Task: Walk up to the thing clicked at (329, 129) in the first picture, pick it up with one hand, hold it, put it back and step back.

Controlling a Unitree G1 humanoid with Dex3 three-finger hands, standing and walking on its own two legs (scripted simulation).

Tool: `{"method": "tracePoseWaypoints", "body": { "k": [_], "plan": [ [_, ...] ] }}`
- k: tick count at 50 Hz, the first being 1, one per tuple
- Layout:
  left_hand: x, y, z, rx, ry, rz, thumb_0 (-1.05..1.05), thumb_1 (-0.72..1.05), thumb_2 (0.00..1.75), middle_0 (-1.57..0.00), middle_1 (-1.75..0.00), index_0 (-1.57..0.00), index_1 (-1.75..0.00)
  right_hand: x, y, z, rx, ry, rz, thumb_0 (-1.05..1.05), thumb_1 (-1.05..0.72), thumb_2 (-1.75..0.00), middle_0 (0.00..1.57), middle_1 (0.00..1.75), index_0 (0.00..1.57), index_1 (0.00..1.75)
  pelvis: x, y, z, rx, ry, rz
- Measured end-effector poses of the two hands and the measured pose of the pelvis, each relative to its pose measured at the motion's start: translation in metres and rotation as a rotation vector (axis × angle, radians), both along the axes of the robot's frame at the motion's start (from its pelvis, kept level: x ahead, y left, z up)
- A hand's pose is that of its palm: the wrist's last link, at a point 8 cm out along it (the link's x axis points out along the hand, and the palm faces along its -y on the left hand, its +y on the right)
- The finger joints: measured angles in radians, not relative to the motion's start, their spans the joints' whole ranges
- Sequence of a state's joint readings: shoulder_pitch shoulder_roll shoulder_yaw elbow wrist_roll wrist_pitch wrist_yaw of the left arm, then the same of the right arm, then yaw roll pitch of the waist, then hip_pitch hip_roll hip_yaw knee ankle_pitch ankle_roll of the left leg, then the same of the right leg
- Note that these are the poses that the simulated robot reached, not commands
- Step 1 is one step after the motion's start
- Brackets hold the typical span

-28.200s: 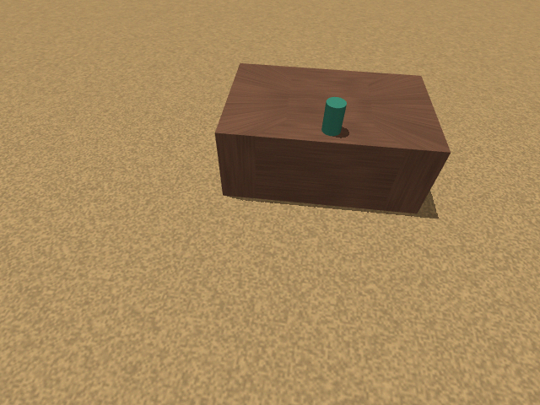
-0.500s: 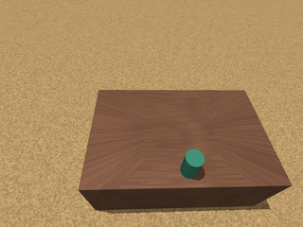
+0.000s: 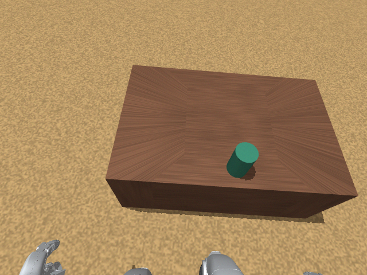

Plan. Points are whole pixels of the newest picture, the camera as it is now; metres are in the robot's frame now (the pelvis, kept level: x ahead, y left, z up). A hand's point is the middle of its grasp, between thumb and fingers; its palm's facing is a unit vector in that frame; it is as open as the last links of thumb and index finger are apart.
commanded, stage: step back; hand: right
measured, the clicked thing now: (241, 160) +0.50 -0.24 -0.29
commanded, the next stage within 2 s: none
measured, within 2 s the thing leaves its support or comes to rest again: neither
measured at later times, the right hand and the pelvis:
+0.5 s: hand out of the picture -0.01 -0.28 -0.14, palm faces +0.07 +0.93 -0.36, open 7.4 cm; pelvis -0.10 +0.00 +0.01, yaw -5 degrees
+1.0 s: hand out of the picture -0.16 -0.25 -0.12, palm faces +0.04 +0.90 -0.44, open 7.4 cm; pelvis -0.25 +0.03 +0.01, yaw -6 degrees
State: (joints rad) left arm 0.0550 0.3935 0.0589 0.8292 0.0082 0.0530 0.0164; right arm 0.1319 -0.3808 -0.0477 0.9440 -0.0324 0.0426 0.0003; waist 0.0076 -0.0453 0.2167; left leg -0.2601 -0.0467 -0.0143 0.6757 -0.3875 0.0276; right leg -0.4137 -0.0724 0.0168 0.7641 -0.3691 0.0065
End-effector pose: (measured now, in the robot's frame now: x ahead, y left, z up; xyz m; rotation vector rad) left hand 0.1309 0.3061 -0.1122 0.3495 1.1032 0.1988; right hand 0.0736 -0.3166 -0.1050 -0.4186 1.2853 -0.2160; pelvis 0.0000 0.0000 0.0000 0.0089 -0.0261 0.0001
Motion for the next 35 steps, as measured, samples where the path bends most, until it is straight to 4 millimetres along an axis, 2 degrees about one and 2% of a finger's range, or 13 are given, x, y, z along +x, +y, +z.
{"method": "tracePoseWaypoints", "body": {
  "k": [5,10,14,18,23,28,32,35],
  "plan": [
    [-0.022,0.005,0.003,-0.015,0.038,0.014,0.0,0.9,0.9,-0.2,-0.3,-0.21,-0.3,-0.023,0.015,0.019,0.003,-0.014,-0.016,0.01,-0.9,-0.89,0.2,0.3,0.21,0.3,-0.015,0.005,0.014,-0.037,0.008,-0.01],
    [-0.049,0.005,0.006,-0.014,0.065,-0.014,0.0,0.9,0.9,-0.2,-0.3,-0.2,-0.3,-0.029,0.015,0.026,-0.006,-0.085,-0.032,0.01,-0.9,-0.89,0.2,0.3,0.21,0.3,-0.033,0.007,0.017,-0.041,0.006,-0.044],
    [-0.069,0.001,0.006,0.0,0.085,-0.041,0.0,0.9,0.9,-0.2,-0.3,-0.2,-0.3,-0.035,0.01,0.022,0.003,-0.149,-0.038,0.01,-0.9,-0.89,0.2,0.3,0.21,0.3,-0.051,0.005,0.013,-0.029,-0.001,-0.074],
    [-0.087,-0.007,0.007,0.028,0.078,-0.065,0.0,0.9,0.9,-0.2,-0.3,-0.2,-0.3,-0.049,-0.002,0.007,0.029,-0.188,-0.056,0.01,-0.9,-0.89,0.2,0.3,0.21,0.3,-0.07,-0.003,0.003,-0.023,-0.015,-0.1],
    [-0.113,-0.017,0.024,0.029,0.052,-0.07,0.0,0.9,0.9,-0.2,-0.3,-0.21,-0.3,-0.077,-0.004,0.002,0.058,-0.166,-0.088,0.01,-0.91,-0.89,0.2,0.3,0.21,0.3,-0.092,-0.006,0.01,-0.004,-0.02,-0.097],
    [-0.124,-0.012,0.037,0.045,-0.004,-0.066,0.0,0.9,0.9,-0.21,-0.3,-0.21,-0.3,-0.115,0.0,0.0,0.053,-0.126,-0.069,0.01,-0.91,-0.89,0.2,0.3,0.21,0.3,-0.116,0.0,0.013,0.007,-0.007,-0.074],
    [-0.131,-0.001,0.036,0.048,-0.07,-0.07,0.0,0.9,0.9,-0.21,-0.3,-0.21,-0.3,-0.146,0.007,-0.003,0.033,-0.078,-0.043,0.01,-0.91,-0.89,0.2,0.3,0.21,0.3,-0.141,0.009,0.008,0.0,-0.007,-0.039],
    [-0.141,0.012,0.025,0.031,-0.098,-0.07,0.0,0.9,0.9,-0.21,-0.3,-0.21,-0.3,-0.168,0.015,-0.004,0.011,-0.067,-0.028,0.01,-0.91,-0.89,0.2,0.3,0.21,0.3,-0.161,0.02,-0.001,-0.009,-0.012,-0.017]
  ]
}}
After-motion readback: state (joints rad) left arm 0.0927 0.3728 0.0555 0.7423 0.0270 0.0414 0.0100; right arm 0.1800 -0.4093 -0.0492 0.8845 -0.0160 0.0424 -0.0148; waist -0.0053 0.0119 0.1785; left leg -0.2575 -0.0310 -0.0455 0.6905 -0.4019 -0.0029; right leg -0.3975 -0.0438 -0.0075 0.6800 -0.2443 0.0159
